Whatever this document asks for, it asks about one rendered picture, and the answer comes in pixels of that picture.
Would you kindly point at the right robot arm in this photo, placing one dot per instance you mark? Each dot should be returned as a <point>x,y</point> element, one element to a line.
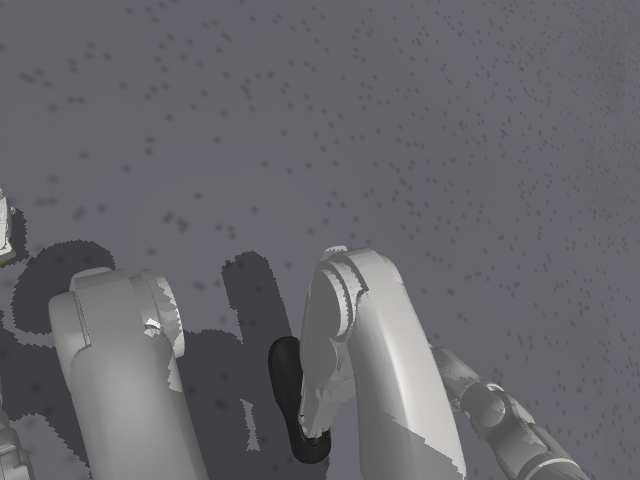
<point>523,450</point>

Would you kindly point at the right robot hand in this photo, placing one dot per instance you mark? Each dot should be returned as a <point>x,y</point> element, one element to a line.
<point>457,377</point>

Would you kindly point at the left robot arm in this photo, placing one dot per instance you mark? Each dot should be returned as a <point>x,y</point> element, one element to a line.
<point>14,460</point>

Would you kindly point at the right robot foot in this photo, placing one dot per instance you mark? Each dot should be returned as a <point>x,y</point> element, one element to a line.
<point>286,376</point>

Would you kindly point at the left robot hand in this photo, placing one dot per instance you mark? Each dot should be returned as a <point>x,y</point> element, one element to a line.
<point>6,212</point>

